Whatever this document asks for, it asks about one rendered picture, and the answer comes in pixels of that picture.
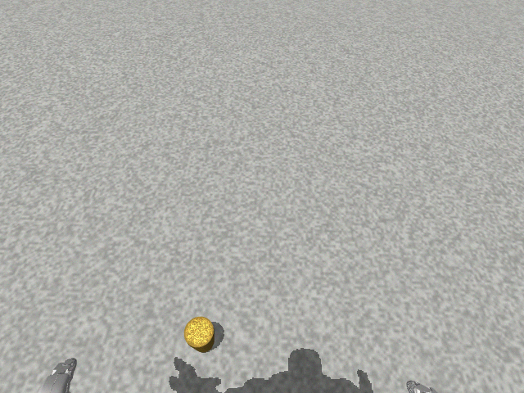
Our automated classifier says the cup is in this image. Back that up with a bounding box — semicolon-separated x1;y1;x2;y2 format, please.
184;317;215;352

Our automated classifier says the left robot hand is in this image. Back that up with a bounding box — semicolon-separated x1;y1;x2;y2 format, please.
37;358;77;393

